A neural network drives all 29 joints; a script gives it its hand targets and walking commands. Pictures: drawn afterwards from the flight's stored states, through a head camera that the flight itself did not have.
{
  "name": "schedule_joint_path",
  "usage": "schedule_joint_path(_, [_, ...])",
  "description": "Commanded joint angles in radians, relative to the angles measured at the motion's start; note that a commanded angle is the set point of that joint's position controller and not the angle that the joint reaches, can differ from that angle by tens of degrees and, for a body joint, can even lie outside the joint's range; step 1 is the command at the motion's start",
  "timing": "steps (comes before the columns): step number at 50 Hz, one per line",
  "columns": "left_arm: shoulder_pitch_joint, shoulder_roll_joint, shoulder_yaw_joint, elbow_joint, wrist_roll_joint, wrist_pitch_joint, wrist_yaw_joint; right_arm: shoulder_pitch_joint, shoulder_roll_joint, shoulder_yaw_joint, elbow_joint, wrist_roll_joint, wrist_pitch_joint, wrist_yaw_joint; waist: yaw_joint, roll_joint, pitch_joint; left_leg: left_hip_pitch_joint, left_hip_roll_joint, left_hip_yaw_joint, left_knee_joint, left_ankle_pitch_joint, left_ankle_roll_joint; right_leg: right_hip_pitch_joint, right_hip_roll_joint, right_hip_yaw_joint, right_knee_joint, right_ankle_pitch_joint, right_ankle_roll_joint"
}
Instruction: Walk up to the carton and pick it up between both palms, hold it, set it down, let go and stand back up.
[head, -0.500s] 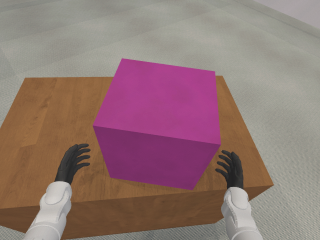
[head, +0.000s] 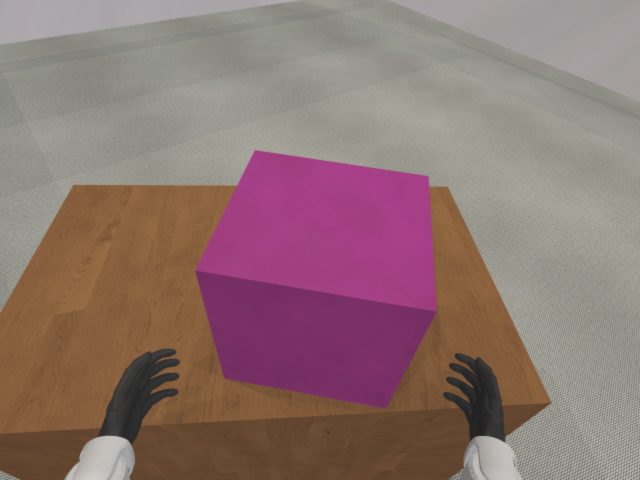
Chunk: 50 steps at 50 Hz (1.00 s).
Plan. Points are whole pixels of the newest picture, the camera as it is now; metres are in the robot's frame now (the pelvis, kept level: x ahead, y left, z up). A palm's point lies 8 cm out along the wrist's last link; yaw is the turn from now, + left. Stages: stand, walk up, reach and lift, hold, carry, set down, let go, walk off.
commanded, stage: set down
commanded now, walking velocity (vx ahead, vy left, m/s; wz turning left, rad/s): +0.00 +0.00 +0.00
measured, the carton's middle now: (321, 281) +0.41 -0.02 +0.01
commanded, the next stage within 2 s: let go in 1.94 s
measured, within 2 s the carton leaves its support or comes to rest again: neither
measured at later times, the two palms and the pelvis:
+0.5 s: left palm (114, 459) +0.19 +0.23 -0.04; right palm (483, 449) +0.17 -0.21 -0.03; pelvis +0.00 +0.00 +0.00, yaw +0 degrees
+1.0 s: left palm (122, 461) +0.19 +0.23 -0.06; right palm (478, 446) +0.18 -0.21 -0.04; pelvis +0.01 +0.00 +0.00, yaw +0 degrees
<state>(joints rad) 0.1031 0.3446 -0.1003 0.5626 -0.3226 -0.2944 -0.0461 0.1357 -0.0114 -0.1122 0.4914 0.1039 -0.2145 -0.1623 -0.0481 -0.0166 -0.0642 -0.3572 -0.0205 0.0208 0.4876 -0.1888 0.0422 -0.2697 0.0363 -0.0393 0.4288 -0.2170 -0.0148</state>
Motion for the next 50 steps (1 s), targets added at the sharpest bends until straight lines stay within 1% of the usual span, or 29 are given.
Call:
schedule_joint_path(1, [-0.084,0.225,0.084,-0.344,-0.014,-0.063,-0.027,0.004,-0.117,0.125,-0.404,0.134,-0.049,0.006,0.100,0.049,-0.079,0.342,0.050,-0.063,-0.125,0.068,-0.058,0.091,-0.066,0.092,-0.098,0.069,0.010])
schedule_joint_path(2, [-0.061,0.221,0.092,-0.320,-0.013,-0.061,-0.030,0.010,-0.121,0.130,-0.410,0.126,-0.048,0.010,0.104,0.034,-0.058,0.321,0.049,-0.061,-0.127,0.075,-0.054,0.105,-0.063,0.090,-0.092,0.081,0.012])
schedule_joint_path(4, [-0.034,0.219,0.092,-0.360,-0.004,-0.068,-0.028,0.051,-0.105,0.136,-0.443,0.129,-0.054,0.015,0.115,0.040,-0.047,0.320,0.051,-0.065,-0.132,0.083,-0.054,0.115,-0.066,0.089,-0.095,0.080,0.010])
schedule_joint_path(6, [-0.041,0.218,0.086,-0.348,-0.005,-0.066,-0.023,0.034,-0.127,0.123,-0.420,0.122,-0.048,0.029,0.108,0.046,-0.014,0.313,0.051,-0.066,-0.131,0.073,-0.056,0.091,-0.065,0.089,-0.095,0.041,0.001])
schedule_joint_path(8, [-0.060,0.223,0.086,-0.319,-0.011,-0.069,-0.026,0.026,-0.109,0.123,-0.418,0.116,-0.044,0.026,0.105,0.020,-0.021,0.299,0.052,-0.066,-0.130,0.037,-0.044,0.107,-0.071,0.102,-0.096,0.015,0.005])
schedule_joint_path(9, [-0.050,0.215,0.074,-0.308,-0.002,-0.063,-0.020,0.032,-0.118,0.105,-0.380,0.107,-0.033,0.032,0.101,0.044,0.017,0.290,0.052,-0.068,-0.144,0.020,-0.050,0.095,-0.071,0.097,-0.098,-0.006,-0.003])
schedule_joint_path(10, [-0.061,0.217,0.073,-0.295,-0.008,-0.059,-0.023,0.016,-0.102,0.121,-0.382,0.109,-0.030,0.034,0.103,0.027,0.010,0.283,0.048,-0.058,-0.135,0.014,-0.039,0.088,-0.076,0.106,-0.099,-0.022,-0.005])
schedule_joint_path(13, [-0.087,0.197,0.055,-0.283,0.008,-0.050,-0.011,-0.017,-0.123,0.099,-0.344,0.093,-0.011,0.049,0.111,0.050,0.024,0.255,0.061,-0.068,-0.154,-0.030,-0.046,0.092,-0.072,0.100,-0.103,-0.078,-0.017])
schedule_joint_path(15, [-0.076,0.176,0.039,-0.278,0.008,-0.044,-0.008,-0.015,-0.122,0.092,-0.318,0.087,-0.012,0.053,0.112,0.065,0.019,0.255,0.069,-0.074,-0.154,-0.048,-0.057,0.100,-0.069,0.094,-0.100,-0.061,-0.020])
schedule_joint_path(17, [-0.076,0.180,0.046,-0.278,0.013,-0.034,-0.009,-0.013,-0.122,0.092,-0.328,0.079,-0.010,0.050,0.094,0.043,0.035,0.253,0.069,-0.071,-0.156,-0.048,-0.052,0.096,-0.074,0.097,-0.102,-0.061,-0.017])
schedule_joint_path(19, [-0.070,0.179,0.062,-0.270,0.037,-0.020,-0.004,-0.011,-0.120,0.087,-0.298,0.072,-0.006,0.057,0.104,0.065,0.043,0.244,0.071,-0.074,-0.161,-0.052,-0.060,0.102,-0.075,0.100,-0.101,-0.062,-0.020])
schedule_joint_path(22, [-0.067,0.152,0.041,-0.236,0.050,0.007,0.001,-0.035,-0.139,0.070,-0.235,0.060,0.006,0.069,0.091,0.074,0.062,0.245,0.076,-0.074,-0.173,-0.077,-0.061,0.081,-0.071,0.093,-0.103,-0.088,-0.027])
schedule_joint_path(24, [-0.085,0.160,0.052,-0.278,0.052,0.011,0.006,-0.042,-0.135,0.080,-0.265,0.053,0.007,0.073,0.100,0.064,0.024,0.246,0.077,-0.071,-0.168,-0.079,-0.059,0.090,-0.068,0.090,-0.097,-0.077,-0.026])
schedule_joint_path(25, [-0.061,0.154,0.052,-0.239,0.064,0.024,0.007,-0.022,-0.129,0.081,-0.227,0.051,0.009,0.075,0.088,0.074,0.054,0.250,0.074,-0.069,-0.170,-0.063,-0.062,0.083,-0.072,0.091,-0.095,-0.069,-0.023])
schedule_joint_path(28, [-0.063,0.140,0.046,-0.250,0.089,0.045,0.014,-0.045,-0.147,0.072,-0.219,0.043,0.013,0.084,0.092,0.085,0.050,0.256,0.081,-0.074,-0.175,-0.079,-0.068,0.083,-0.066,0.087,-0.094,-0.071,-0.026])
schedule_joint_path(31, [-0.034,0.158,0.061,-0.284,0.073,0.050,0.015,-0.013,-0.141,0.076,-0.248,0.037,0.008,0.081,0.097,0.052,0.016,0.254,0.075,-0.061,-0.166,-0.039,-0.065,0.105,-0.067,0.086,-0.091,-0.033,-0.021])
schedule_joint_path(32, [-0.031,0.164,0.073,-0.294,0.080,0.049,0.018,-0.005,-0.139,0.076,-0.253,0.033,0.004,0.082,0.093,0.060,0.013,0.253,0.072,-0.051,-0.164,-0.013,-0.065,0.115,-0.070,0.091,-0.092,-0.014,-0.016])
schedule_joint_path(34, [-0.036,0.125,0.057,-0.262,0.107,0.065,0.028,-0.050,-0.186,0.051,-0.178,0.028,0.010,0.104,0.102,0.094,0.033,0.268,0.087,-0.067,-0.179,-0.034,-0.078,0.077,-0.056,0.076,-0.091,-0.059,-0.037])
schedule_joint_path(35, [-0.032,0.149,0.063,-0.291,0.094,0.064,0.026,-0.030,-0.164,0.055,-0.223,0.030,0.004,0.093,0.090,0.071,0.015,0.265,0.086,-0.060,-0.176,-0.042,-0.072,0.097,-0.062,0.081,-0.087,-0.027,-0.027])
schedule_joint_path(36, [-0.035,0.135,0.060,-0.267,0.108,0.071,0.030,-0.036,-0.175,0.054,-0.175,0.020,0.012,0.101,0.083,0.079,0.034,0.275,0.087,-0.064,-0.173,-0.034,-0.078,0.082,-0.060,0.077,-0.087,-0.032,-0.029])
schedule_joint_path(37, [-0.034,0.144,0.073,-0.262,0.105,0.075,0.026,-0.014,-0.160,0.066,-0.174,0.017,0.013,0.097,0.093,0.069,0.018,0.250,0.080,-0.051,-0.168,-0.016,-0.074,0.108,-0.062,0.088,-0.088,-0.021,-0.022])
schedule_joint_path(38, [-0.028,0.144,0.065,-0.272,0.105,0.076,0.030,-0.025,-0.171,0.058,-0.182,0.016,0.011,0.101,0.091,0.079,0.013,0.261,0.079,-0.050,-0.167,-0.013,-0.074,0.098,-0.061,0.084,-0.087,-0.029,-0.027])
schedule_joint_path(39, [-0.030,0.140,0.070,-0.265,0.105,0.080,0.025,-0.024,-0.166,0.060,-0.181,0.013,0.013,0.098,0.088,0.057,0.021,0.265,0.081,-0.052,-0.168,-0.014,-0.070,0.098,-0.062,0.082,-0.091,-0.023,-0.025])
schedule_joint_path(41, [-0.006,0.124,0.071,-0.259,0.121,0.094,0.030,-0.015,-0.183,0.054,-0.149,0.015,0.012,0.105,0.098,0.087,0.007,0.277,0.081,-0.051,-0.166,0.026,-0.082,0.103,-0.051,0.076,-0.084,0.003,-0.027])
schedule_joint_path(43, [0.011,0.152,0.083,-0.270,0.108,0.092,0.018,0.017,-0.160,0.068,-0.195,0.010,0.007,0.091,0.085,0.043,-0.009,0.273,0.071,-0.035,-0.151,0.069,-0.070,0.135,-0.058,0.083,-0.087,0.063,-0.017])
schedule_joint_path(44, [0.019,0.124,0.081,-0.245,0.132,0.099,0.026,0.013,-0.187,0.069,-0.136,0.008,0.015,0.105,0.097,0.068,0.004,0.292,0.074,-0.037,-0.146,0.103,-0.079,0.114,-0.043,0.074,-0.083,0.055,-0.024])
schedule_joint_path(47, [0.019,0.114,0.082,-0.225,0.151,0.118,0.025,0.012,-0.205,0.052,-0.083,-0.001,0.021,0.111,0.085,0.100,0.032,0.296,0.074,-0.038,-0.151,0.116,-0.086,0.094,-0.046,0.070,-0.093,0.039,-0.034])
schedule_joint_path(48, [0.022,0.116,0.087,-0.236,0.149,0.121,0.022,0.005,-0.199,0.061,-0.124,0.001,0.015,0.113,0.097,0.079,0.005,0.300,0.075,-0.037,-0.148,0.100,-0.085,0.107,-0.043,0.067,-0.093,0.037,-0.031])
schedule_joint_path(50, [0.023,0.117,0.090,-0.217,0.149,0.128,0.018,0.017,-0.193,0.071,-0.102,-0.001,0.022,0.113,0.091,0.056,0.005,0.309,0.072,-0.037,-0.137,0.114,-0.077,0.115,-0.051,0.074,-0.097,0.054,-0.030])
